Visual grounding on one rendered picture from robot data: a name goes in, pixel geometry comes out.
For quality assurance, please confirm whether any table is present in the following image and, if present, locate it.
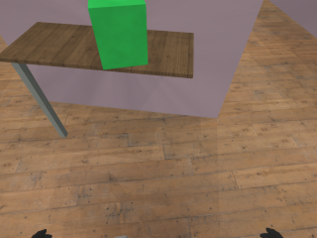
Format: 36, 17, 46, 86
0, 22, 194, 138

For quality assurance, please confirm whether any right robot hand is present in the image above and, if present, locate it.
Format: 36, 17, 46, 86
260, 227, 283, 238

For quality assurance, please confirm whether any carton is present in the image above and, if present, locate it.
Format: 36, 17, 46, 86
88, 0, 149, 70

